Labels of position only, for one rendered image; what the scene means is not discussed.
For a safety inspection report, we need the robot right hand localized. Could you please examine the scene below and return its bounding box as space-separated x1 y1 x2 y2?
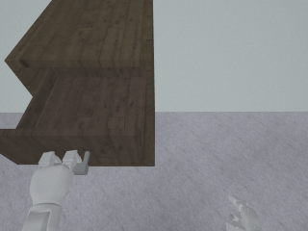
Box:
225 194 264 231

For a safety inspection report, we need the handle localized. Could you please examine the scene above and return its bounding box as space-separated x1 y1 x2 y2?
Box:
49 151 90 175

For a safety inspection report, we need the cabinet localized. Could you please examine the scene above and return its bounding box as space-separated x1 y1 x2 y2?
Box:
4 0 155 167

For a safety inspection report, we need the robot left hand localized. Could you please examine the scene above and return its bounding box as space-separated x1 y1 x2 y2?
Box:
30 150 83 205

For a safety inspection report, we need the robot left forearm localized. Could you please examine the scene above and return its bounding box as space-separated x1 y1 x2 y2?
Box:
21 202 62 231

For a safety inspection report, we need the drawer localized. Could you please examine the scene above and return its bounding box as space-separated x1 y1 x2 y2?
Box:
0 66 147 165

